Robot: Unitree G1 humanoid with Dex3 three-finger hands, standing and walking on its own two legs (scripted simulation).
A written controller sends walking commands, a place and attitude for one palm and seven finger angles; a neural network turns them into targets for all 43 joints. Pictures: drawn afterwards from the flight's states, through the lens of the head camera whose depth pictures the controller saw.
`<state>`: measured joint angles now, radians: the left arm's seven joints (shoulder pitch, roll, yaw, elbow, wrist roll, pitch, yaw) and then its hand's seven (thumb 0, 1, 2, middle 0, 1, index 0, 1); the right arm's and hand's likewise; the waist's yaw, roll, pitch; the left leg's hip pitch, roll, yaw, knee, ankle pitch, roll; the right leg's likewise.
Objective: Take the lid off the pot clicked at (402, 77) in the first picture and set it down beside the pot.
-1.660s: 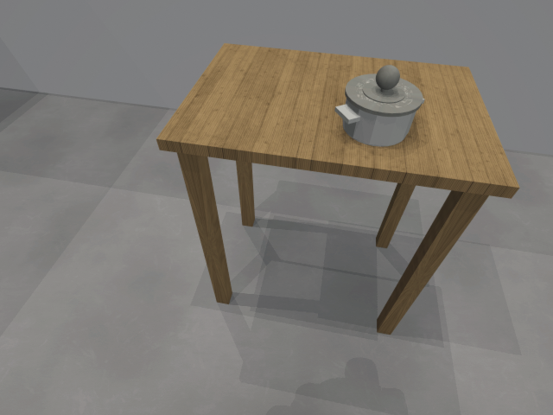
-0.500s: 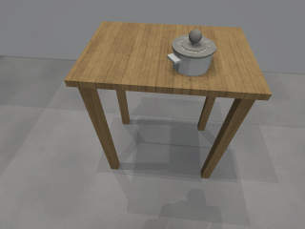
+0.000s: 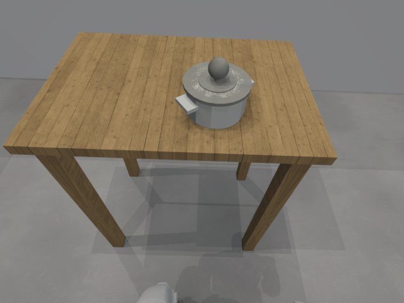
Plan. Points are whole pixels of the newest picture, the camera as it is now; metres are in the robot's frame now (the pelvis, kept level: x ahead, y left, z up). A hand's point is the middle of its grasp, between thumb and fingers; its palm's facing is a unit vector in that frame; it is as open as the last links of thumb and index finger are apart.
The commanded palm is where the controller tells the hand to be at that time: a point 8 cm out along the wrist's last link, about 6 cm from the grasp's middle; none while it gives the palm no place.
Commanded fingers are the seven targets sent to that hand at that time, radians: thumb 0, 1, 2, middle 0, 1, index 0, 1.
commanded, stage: come to a stop and stand still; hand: left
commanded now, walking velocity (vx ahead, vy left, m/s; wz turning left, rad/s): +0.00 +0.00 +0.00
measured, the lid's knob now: (218, 68) +0.55 +0.02 +0.16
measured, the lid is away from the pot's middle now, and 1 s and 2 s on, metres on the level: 0.00 0.00 0.00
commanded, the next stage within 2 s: look again from close up in 1.02 s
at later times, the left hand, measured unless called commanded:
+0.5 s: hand (147, 290) +0.16 +0.14 -0.16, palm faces -0.03 -0.95 -0.32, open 7.4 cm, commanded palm none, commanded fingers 0.00 0.90 0.90 -0.20 -0.30 -0.20 -0.30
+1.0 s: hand out of the picture +0.05 +0.19 -0.17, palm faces +0.04 -0.98 -0.19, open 7.4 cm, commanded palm none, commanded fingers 0.00 0.90 0.90 -0.20 -0.30 -0.20 -0.30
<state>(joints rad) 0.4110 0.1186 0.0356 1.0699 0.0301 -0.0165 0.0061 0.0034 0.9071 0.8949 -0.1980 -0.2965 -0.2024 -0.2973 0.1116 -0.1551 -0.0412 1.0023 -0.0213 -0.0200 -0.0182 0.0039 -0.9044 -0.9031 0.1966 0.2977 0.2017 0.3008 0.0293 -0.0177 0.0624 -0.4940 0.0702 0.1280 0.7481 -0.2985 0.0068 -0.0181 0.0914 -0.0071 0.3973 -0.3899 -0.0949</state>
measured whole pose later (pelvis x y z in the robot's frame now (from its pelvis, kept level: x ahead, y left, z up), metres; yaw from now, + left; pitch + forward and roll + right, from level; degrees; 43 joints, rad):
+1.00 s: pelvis +0.03 -0.01 +0.01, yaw +0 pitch +2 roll -1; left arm 0.30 0.24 0.06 0.99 0.02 0.05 0.00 0.01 0.91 0.90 -0.19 -0.30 -0.20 -0.30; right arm 0.29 -0.14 0.00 1.00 -0.03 0.01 -0.03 0.00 -0.92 -0.90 0.20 0.30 0.21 0.30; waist 0.01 -0.06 0.00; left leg -0.16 0.00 0.02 0.39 -0.26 0.02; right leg -0.45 -0.01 0.00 0.90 -0.37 0.04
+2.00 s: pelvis +0.00 -0.01 +0.01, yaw +0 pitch -2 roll +0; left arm 0.36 0.15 0.00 1.10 0.01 0.00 0.03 0.00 0.91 0.90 -0.20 -0.30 -0.20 -0.30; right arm 0.30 -0.12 0.00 1.11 -0.01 -0.01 -0.03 0.01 -0.91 -0.90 0.20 0.30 0.20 0.30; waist 0.02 -0.03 0.02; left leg -0.16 -0.02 0.02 0.47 -0.27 0.03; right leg -0.21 -0.04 -0.03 0.46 -0.21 0.02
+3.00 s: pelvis +0.03 -0.04 +0.00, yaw +2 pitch +0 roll +0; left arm 0.39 0.14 0.04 1.05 0.02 0.00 0.02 0.00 0.91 0.90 -0.19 -0.30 -0.20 -0.30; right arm 0.35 -0.09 -0.03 1.09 -0.03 0.00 -0.04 0.00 -0.90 -0.90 0.20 0.30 0.20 0.30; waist 0.01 -0.02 0.01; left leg -0.23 0.01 -0.03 0.58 -0.36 0.00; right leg -0.26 -0.01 -0.09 0.57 -0.32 -0.03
